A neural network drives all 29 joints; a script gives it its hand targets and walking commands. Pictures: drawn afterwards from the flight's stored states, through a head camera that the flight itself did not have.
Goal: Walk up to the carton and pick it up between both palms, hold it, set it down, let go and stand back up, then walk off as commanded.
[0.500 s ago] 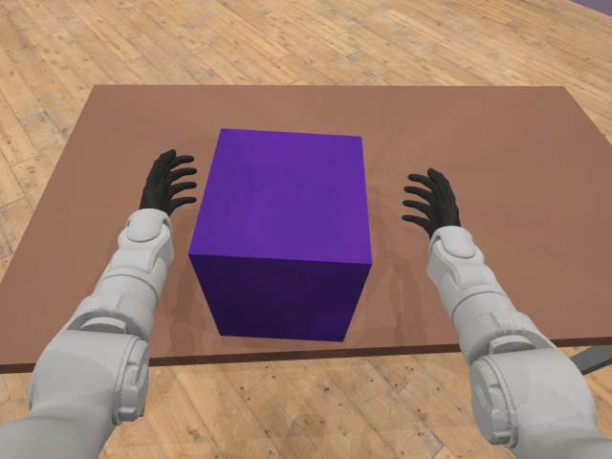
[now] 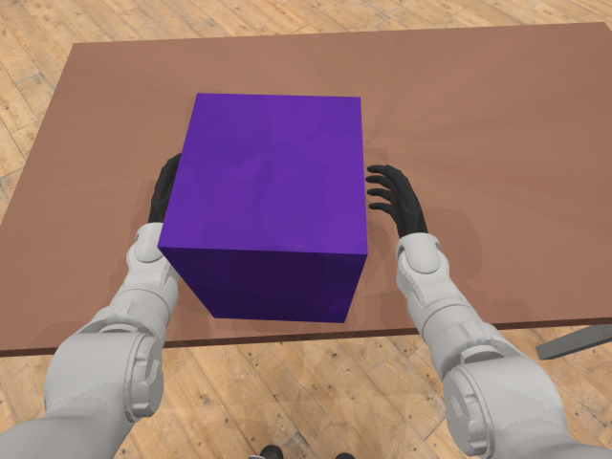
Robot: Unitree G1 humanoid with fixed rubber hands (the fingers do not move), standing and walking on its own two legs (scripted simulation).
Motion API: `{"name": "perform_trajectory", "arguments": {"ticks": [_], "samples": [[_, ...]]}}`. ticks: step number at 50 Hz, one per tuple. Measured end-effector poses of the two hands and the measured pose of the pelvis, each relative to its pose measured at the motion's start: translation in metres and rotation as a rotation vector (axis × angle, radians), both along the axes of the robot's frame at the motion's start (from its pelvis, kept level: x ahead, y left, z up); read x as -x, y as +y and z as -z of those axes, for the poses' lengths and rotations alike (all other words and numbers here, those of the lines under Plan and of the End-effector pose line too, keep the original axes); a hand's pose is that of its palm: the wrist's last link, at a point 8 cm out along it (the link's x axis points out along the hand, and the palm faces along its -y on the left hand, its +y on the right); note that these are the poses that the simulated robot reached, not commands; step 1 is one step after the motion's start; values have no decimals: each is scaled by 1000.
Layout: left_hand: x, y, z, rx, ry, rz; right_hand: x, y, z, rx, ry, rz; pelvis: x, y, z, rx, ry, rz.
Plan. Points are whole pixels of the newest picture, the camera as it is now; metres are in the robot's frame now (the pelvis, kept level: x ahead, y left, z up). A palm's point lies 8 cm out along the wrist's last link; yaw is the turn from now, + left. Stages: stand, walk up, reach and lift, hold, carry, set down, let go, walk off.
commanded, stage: reach and lift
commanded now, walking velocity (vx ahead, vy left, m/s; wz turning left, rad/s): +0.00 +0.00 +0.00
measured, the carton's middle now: (278, 220) +0.42 +0.07 +0.00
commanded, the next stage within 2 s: none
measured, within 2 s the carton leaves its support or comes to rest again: neither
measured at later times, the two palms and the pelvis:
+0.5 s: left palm (171, 219) +0.41 +0.22 +0.01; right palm (389, 229) +0.41 -0.07 +0.01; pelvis -0.01 +0.03 +0.00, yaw -1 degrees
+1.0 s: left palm (172, 220) +0.41 +0.22 +0.01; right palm (389, 232) +0.41 -0.07 +0.01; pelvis +0.00 +0.04 +0.01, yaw -1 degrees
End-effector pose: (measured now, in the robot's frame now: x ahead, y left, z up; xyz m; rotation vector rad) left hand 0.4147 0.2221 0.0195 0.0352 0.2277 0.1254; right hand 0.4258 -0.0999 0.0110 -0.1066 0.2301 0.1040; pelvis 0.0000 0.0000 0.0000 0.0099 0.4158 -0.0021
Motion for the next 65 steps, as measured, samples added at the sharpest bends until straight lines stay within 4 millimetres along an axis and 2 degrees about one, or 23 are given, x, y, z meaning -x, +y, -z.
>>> {"name": "perform_trajectory", "arguments": {"ticks": [2,3,10,35,65], "samples": [[-1,-2,0,3,-6,2,3,17,-1,3,-20,-31,0,1,0,1,0,0],[0,-1,0,-2,-4,-3,5,18,0,-5,-20,-9,1,2,0,2,1,0],[3,0,8,11,46,-10,8,19,-1,19,-28,32,4,10,-1,14,2,0],[4,-3,10,37,35,-31,15,27,-3,37,-6,135,5,37,-6,54,-7,0],[8,-6,10,26,33,-34,19,24,-2,19,-4,145,5,36,-7,55,-18,-1]]}}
